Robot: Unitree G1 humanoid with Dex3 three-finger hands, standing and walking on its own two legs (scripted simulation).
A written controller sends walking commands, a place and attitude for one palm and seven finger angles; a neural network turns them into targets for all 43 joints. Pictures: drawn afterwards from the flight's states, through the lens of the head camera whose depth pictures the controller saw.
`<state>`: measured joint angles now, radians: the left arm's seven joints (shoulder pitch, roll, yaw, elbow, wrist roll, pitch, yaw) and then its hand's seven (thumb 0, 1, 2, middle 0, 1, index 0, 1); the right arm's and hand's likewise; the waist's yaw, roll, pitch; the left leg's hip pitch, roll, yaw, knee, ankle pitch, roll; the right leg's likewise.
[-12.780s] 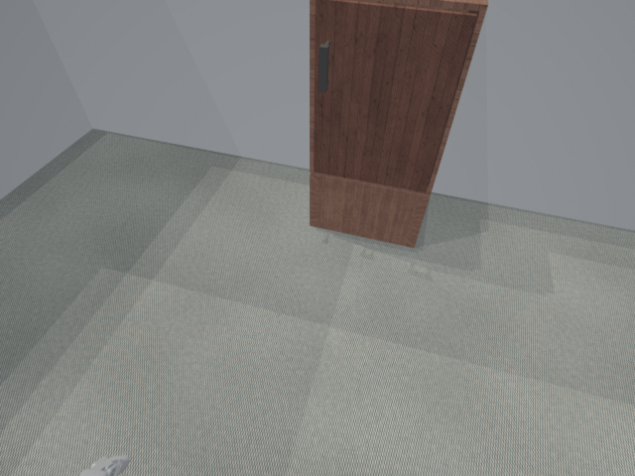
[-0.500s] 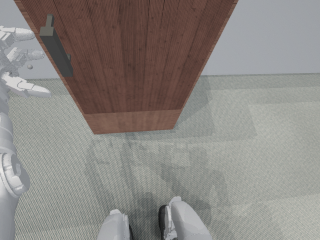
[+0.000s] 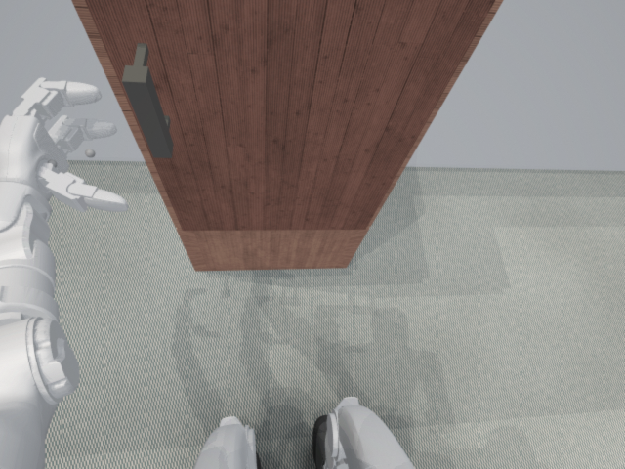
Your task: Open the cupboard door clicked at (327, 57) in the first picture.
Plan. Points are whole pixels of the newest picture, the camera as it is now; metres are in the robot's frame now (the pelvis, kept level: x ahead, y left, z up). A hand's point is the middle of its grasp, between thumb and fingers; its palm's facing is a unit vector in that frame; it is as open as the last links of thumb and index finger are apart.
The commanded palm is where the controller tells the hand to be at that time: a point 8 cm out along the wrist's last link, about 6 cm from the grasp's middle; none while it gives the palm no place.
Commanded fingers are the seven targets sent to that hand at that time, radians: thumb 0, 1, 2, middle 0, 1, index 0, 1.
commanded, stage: move the hooked fingers beside the handle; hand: left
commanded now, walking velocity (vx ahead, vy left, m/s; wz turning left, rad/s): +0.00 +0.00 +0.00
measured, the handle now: (153, 104) +0.56 +0.18 +0.06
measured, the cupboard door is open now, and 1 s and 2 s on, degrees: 0 0 0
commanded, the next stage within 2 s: slide the fingers in behind the handle in 0.16 s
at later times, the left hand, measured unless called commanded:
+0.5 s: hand (106, 148) +0.49 +0.22 +0.05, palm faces -0.04 -1.00 -0.01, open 13.9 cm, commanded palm +0.48 +0.26 +0.05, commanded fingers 0.00 -0.50 0.30 -0.30 -1.20 -0.30 -1.20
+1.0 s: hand (133, 147) +0.49 +0.19 +0.05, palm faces -0.03 -1.00 -0.01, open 13.9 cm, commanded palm +0.48 +0.23 +0.05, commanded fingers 0.00 -0.50 0.30 -0.30 -1.20 -0.30 -1.20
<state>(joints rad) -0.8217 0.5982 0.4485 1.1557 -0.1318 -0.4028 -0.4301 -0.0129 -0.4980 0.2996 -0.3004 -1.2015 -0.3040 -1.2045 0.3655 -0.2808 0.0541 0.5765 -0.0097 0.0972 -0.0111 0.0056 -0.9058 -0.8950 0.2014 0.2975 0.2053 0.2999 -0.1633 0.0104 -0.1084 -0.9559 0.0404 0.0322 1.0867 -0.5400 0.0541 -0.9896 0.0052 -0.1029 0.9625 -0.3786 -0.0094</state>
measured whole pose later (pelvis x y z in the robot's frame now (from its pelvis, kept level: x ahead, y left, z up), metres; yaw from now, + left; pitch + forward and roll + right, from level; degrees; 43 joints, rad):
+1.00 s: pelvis +0.00 -0.01 +0.00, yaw +0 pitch +24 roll -4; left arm -0.84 0.51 0.39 1.12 -0.12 -0.43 -0.32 -0.01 -0.50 0.30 -0.30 -1.20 -0.30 -1.20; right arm 0.37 -0.27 0.05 0.59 -0.02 0.09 0.01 0.01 -0.91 -0.90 0.20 0.30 0.20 0.30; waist -0.17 0.02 -0.11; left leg -0.96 0.04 0.03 1.09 -0.54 0.05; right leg -1.01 0.01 -0.10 0.98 -0.39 -0.02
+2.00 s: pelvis -0.01 -0.01 +0.00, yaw +0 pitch +24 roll -3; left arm -0.86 0.47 0.36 1.15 -0.09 -0.45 -0.23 -0.01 -0.50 0.30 -0.30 -1.20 -0.30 -1.20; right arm 0.38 -0.27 0.04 0.59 -0.02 0.06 0.01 0.01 -0.91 -0.90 0.20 0.30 0.20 0.30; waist -0.18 0.02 -0.11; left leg -0.97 0.04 0.04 1.10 -0.54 0.04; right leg -1.03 0.00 -0.09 1.00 -0.39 -0.02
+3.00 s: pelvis +0.01 -0.02 +0.00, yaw +0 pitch +23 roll -2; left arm -0.72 0.39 0.35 1.01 -0.13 -0.44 -0.21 0.01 0.70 0.76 -0.32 -1.30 -0.32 -1.35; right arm 0.38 -0.26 0.03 0.58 -0.01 0.09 0.02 0.01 -0.91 -0.90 0.20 0.30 0.20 0.30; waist -0.15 0.03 -0.12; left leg -0.91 0.04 0.05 1.05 -0.53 0.03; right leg -0.97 0.01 -0.07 0.97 -0.39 -0.03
